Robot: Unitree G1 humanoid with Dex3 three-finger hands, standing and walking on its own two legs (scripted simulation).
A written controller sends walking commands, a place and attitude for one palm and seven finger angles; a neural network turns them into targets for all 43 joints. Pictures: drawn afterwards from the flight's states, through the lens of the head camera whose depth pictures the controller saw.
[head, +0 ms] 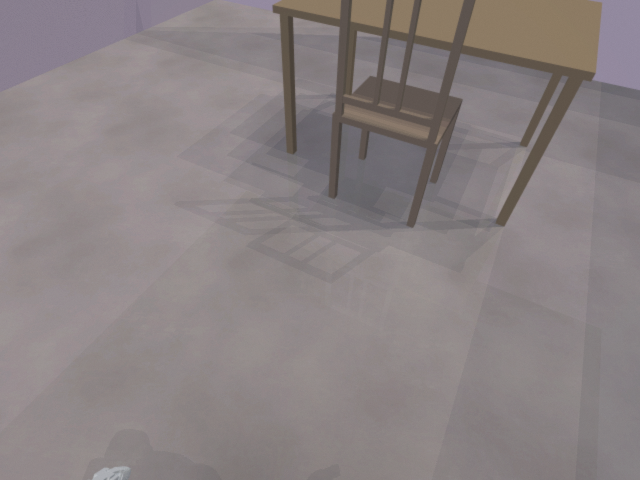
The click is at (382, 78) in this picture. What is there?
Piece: chair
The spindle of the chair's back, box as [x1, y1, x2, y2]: [373, 0, 393, 104]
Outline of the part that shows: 393,0 387,0 386,2 373,104 377,104 379,100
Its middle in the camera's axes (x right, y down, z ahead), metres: +0.21 -0.63 +1.29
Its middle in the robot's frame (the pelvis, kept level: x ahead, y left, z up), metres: +1.40 -0.14 -0.05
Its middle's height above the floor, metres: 0.72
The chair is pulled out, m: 0.00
